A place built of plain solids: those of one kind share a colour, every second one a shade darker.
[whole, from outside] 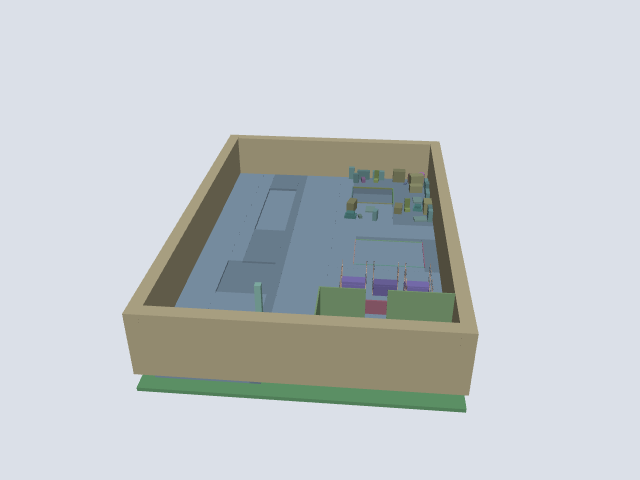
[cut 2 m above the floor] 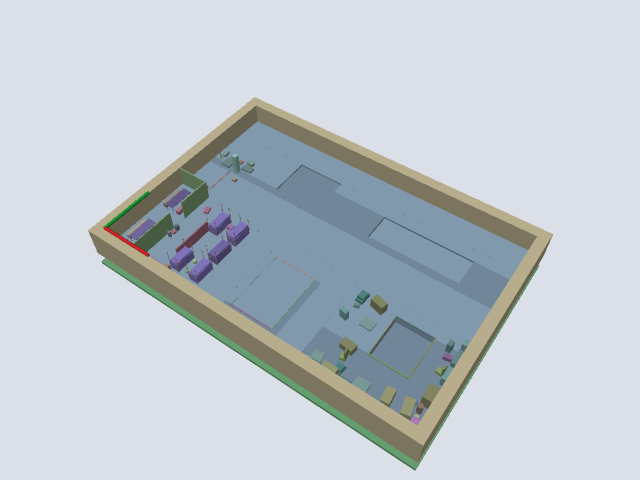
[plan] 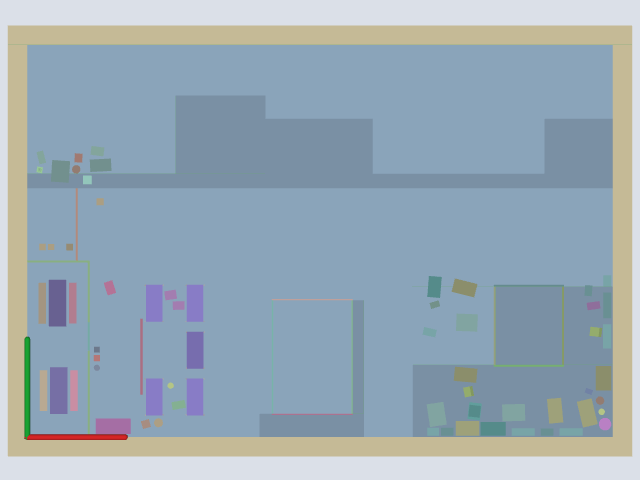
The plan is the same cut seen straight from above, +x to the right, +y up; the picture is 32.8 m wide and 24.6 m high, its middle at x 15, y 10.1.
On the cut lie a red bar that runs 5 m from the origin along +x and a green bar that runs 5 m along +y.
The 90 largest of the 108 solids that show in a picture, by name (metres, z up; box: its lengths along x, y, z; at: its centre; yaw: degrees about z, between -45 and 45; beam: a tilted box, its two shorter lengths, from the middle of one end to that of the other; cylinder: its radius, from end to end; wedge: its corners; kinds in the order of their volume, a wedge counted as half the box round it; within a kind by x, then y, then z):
{
 "floor_1": {"box": [3.2, 9.05, 1.0], "at": [1.6, 4.53, -0.5]},
 "floor_2": {"box": [7.6, 4.01, 2.1], "at": [3.8, 15.51, -1.05]},
 "floor_3": {"box": [2.4, 9.05, 1.0], "at": [4.4, 4.53, -0.5]},
 "floor_4": {"box": [3.9, 9.05, 1.0], "at": [7.55, 4.53, -0.5]},
 "floor_5": {"box": [4.61, 4.01, 1.94], "at": [9.9, 15.51, -1.13]},
 "floor_6": {"box": [2.4, 9.05, 1.0], "at": [10.7, 4.53, -0.5]},
 "floor_7": {"box": [0.7, 5.81, 2.1], "at": [12.25, 4.11, -1.05]},
 "floor_8": {"box": [5.35, 1.2, 2.1], "at": [14.57, 0.6, -1.05]},
 "floor_9": {"box": [5.35, 2.04, 2.1], "at": [14.57, 8.03, -1.05]},
 "floor_10": {"box": [4.01, 5.81, 2.1], "at": [14.61, 4.11, -1.05]},
 "floor_11": {"box": [5.49, 2.81, 2.1], "at": [14.96, 14.9, -1.05]},
 "floor_12": {"box": [30.0, 3.7, 1.0], "at": [15.0, 10.9, -0.5]},
 "floor_13": {"box": [30.0, 0.75, 2.1], "at": [15.0, 13.12, -1.05]},
 "floor_14": {"box": [30.0, 2.59, 2.1], "at": [15.0, 18.8, -1.05]},
 "floor_15": {"box": [0.64, 5.81, 2.1], "at": [16.93, 4.11, -1.05]},
 "floor_16": {"box": [2.5, 9.05, 1.0], "at": [18.5, 4.53, -0.5]},
 "floor_17": {"box": [17.79, 1.2, 2.1], "at": [21.11, 16.91, -1.05]},
 "floor_18": {"box": [4.25, 4.01, 2.1], "at": [21.88, 5.71, -1.05]},
 "floor_19": {"box": [8.81, 2.81, 1.88], "at": [22.11, 14.9, -1.16]},
 "floor_20": {"box": [10.25, 3.7, 2.1], "at": [24.88, 1.85, -1.05]},
 "floor_21": {"box": [10.25, 1.34, 2.1], "at": [24.88, 8.38, -1.05]},
 "floor_22": {"box": [3.41, 4.01, 1.44], "at": [25.7, 5.71, -1.38]},
 "floor_23": {"box": [3.49, 2.81, 2.1], "at": [28.25, 14.9, -1.05]},
 "floor_24": {"box": [2.59, 4.01, 2.1], "at": [28.7, 5.71, -1.05]},
 "wall_1": {"box": [1.0, 20.1, 5.0], "at": [-0.5, 10.05, 1.5]},
 "wall_2": {"box": [32.0, 1.0, 5.0], "at": [15.0, -0.5, 1.5]},
 "wall_3": {"box": [32.0, 1.0, 5.0], "at": [15.0, 20.6, 1.5]},
 "wall_4": {"box": [1.0, 20.1, 5.0], "at": [30.5, 10.05, 1.5]},
 "floor_base_1": {"box": [32.0, 22.1, 0.3], "at": [15.0, 10.05, -2.35]},
 "piece_1": {"box": [0.85, 1.9, 0.87], "at": [6.5, 2.06, 0.43]},
 "piece_2": {"box": [0.77, 1.82, 0.15], "at": [6.5, 2.06, 0.94]},
 "piece_3": {"box": [0.85, 1.9, 0.87], "at": [6.5, 6.86, 0.43]},
 "piece_4": {"box": [0.77, 1.82, 0.13], "at": [6.5, 6.86, 0.94]},
 "piece_5": {"box": [0.85, 1.9, 0.87], "at": [8.6, 2.06, 0.43]},
 "piece_6": {"box": [0.77, 1.82, 0.12], "at": [8.6, 2.06, 0.93]},
 "piece_7": {"box": [0.85, 1.9, 0.87], "at": [8.6, 4.46, 0.43]},
 "piece_8": {"box": [0.77, 1.82, 0.14], "at": [8.6, 4.46, 0.94]},
 "piece_9": {"box": [0.85, 1.9, 0.87], "at": [8.6, 6.86, 0.43]},
 "piece_10": {"box": [0.77, 1.82, 0.24], "at": [8.6, 6.86, 0.99]},
 "pallet_load_1": {"box": [1.2, 0.71, 0.97], "at": [22.41, 7.64, 0.48], "yaw": -14.1},
 "pallet_load_2": {"box": [1.16, 0.73, 0.65], "at": [22.46, 3.19, 0.33], "yaw": -5.4},
 "pallet_load_3": {"box": [1.21, 0.75, 1.21], "at": [22.55, 0.45, 0.6]},
 "pallet_load_4": {"box": [0.73, 1.27, 0.75], "at": [27.05, 1.35, 0.38], "yaw": 5.3},
 "pallet_load_5": {"box": [0.78, 1.36, 1.14], "at": [28.7, 1.24, 0.57], "yaw": 13.6},
 "pallet_load_6": {"box": [0.8, 1.26, 1.21], "at": [29.53, 3.01, 0.6]},
 "part_1": {"box": [3.2, 0.1, 4.05], "at": [1.6, 9.0, 1.98]},
 "part_2": {"box": [0.1, 4.43, 4.05], "at": [3.15, 2.21, 1.98]},
 "part_3": {"box": [0.1, 3.07, 4.05], "at": [3.15, 7.42, 1.98]},
 "crate_stack_1": {"box": [0.67, 0.4, 0.99], "at": [20.62, 5.37, 0.49], "yaw": -12.8},
 "crate_stack_2": {"box": [0.6, 0.41, 1.15], "at": [20.8, 0.28, 0.57]},
 "crate_stack_3": {"box": [0.65, 0.41, 1.18], "at": [21.52, 0.28, 0.59]},
 "crate_stack_4": {"box": [1.19, 0.38, 0.88], "at": [25.41, 0.26, 0.44]},
 "crate_stack_5": {"box": [0.66, 0.37, 1.25], "at": [26.64, 0.26, 0.62]},
 "crate_stack_6": {"box": [1.2, 0.38, 0.91], "at": [27.87, 0.26, 0.46]},
 "crate_stack_7": {"box": [0.38, 0.55, 1.01], "at": [28.76, 7.51, 0.51], "yaw": -4.2},
 "crate_stack_8": {"box": [0.43, 1.24, 0.96], "at": [29.71, 5.16, 0.48]},
 "crate_stack_9": {"box": [0.42, 1.33, 0.96], "at": [29.72, 6.75, 0.48]},
 "crate_stack_10": {"box": [0.42, 0.58, 1.28], "at": [29.72, 8.0, 0.64]},
 "sack_pile_1": {"box": [0.66, 1.08, 0.31], "at": [20.87, 7.69, 0.15], "yaw": -4.5},
 "sack_pile_2": {"box": [0.59, 0.76, 0.25], "at": [20.87, 7.69, 0.43], "yaw": -4.5},
 "sack_pile_3": {"box": [0.65, 0.87, 0.29], "at": [22.93, 1.32, 0.14], "yaw": -6.3},
 "sack_pile_4": {"box": [0.59, 0.61, 0.24], "at": [22.93, 1.32, 0.41], "yaw": -6.3},
 "sack_pile_5": {"box": [1.3, 0.7, 0.3], "at": [23.87, 0.42, 0.15]},
 "sack_pile_6": {"box": [0.91, 0.63, 0.32], "at": [23.87, 0.42, 0.46]},
 "pallet_1": {"box": [0.92, 1.11, 0.2], "at": [1.7, 13.62, 0.05], "yaw": -3.7},
 "pallet_2": {"box": [1.09, 0.64, 0.2], "at": [3.76, 13.93, 0.05], "yaw": 2.8},
 "pallet_3": {"box": [0.87, 1.18, 0.18], "at": [20.98, 1.16, 0.04], "yaw": 8.6},
 "pallet_4": {"box": [1.09, 0.89, 0.19], "at": [22.53, 5.87, 0.04], "yaw": -2.1},
 "pallet_5": {"box": [1.17, 0.87, 0.16], "at": [24.93, 1.25, 0.08], "yaw": 1.5},
 "column_a0b_1": {"box": [0.45, 0.45, 4.0], "at": [3.08, 13.19, 2.0]},
 "bencha_1": {"box": [0.39, 2.1, 0.43], "at": [2.33, 6.86, 0.21]},
 "bencha_2": {"box": [0.39, 2.1, 0.43], "at": [2.4, 2.38, 0.21]},
 "benchb_1": {"box": [0.39, 2.1, 0.43], "at": [0.76, 6.86, 0.21]},
 "benchb_2": {"box": [0.39, 2.1, 0.43], "at": [0.83, 2.38, 0.21]},
 "screenW_1": {"box": [0.13, 3.9, 1.19], "at": [5.86, 4.11, 0.59]},
 "bin_1": {"cylinder": 0.21, "from": [2.51, 13.72, 0.0], "to": [2.51, 13.72, 0.69]},
 "bin_2": {"box": [0.43, 0.42, 0.69], "at": [6.08, 0.67, 0.34], "yaw": 16.6},
 "bin_3": {"cylinder": 0.21, "from": [29.35, 1.87, 0.0], "to": [29.35, 1.87, 0.92]},
 "barrel_1": {"cylinder": 0.32, "from": [29.61, 0.66, 0.0], "to": [29.61, 0.66, 0.93]},
 "carton_1": {"box": [0.6, 0.47, 0.3], "at": [7.34, 7.28, 0.15], "yaw": 8.9},
 "carton_2": {"box": [0.6, 0.44, 0.31], "at": [7.75, 6.74, 0.15], "yaw": 1.1},
 "carton_3": {"box": [0.67, 0.39, 0.4], "at": [29.02, 6.73, 0.2], "yaw": 8.1},
 "hand_truck_1": {"box": [0.48, 0.51, 0.3], "at": [22.62, 2.33, 0.15], "yaw": 10.5},
 "hand_truck_2": {"box": [0.14, 0.51, 0.95], "at": [22.78, 2.36, 0.78], "yaw": 10.5},
 "hand_truck_3": {"box": [0.61, 0.47, 0.3], "at": [29.14, 5.39, 0.15], "yaw": -6.6},
 "top_1": {"box": [0.9, 2.4, 0.044], "at": [1.55, 6.86, 0.73]},
 "top_2": {"box": [0.9, 2.4, 0.044], "at": [1.61, 2.38, 0.73]},
 "crate_1": {"box": [0.67, 0.46, 0.29], "at": [3.6, 14.65, 0.14], "yaw": -7.3},
 "low_mat_1": {"box": [1.8, 0.8, 0.06], "at": [4.4, 0.55, -0.02]},
 "inway_sack_1": {"box": [0.46, 0.68, 0.26], "at": [4.24, 7.65, 0.08], "yaw": 18.0}
}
